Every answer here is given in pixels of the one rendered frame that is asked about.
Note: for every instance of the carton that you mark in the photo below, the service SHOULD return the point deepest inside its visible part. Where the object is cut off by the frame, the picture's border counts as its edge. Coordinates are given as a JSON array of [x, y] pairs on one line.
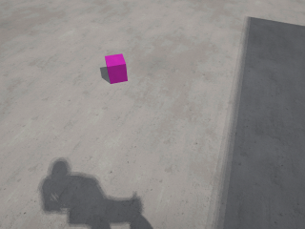
[[117, 68]]

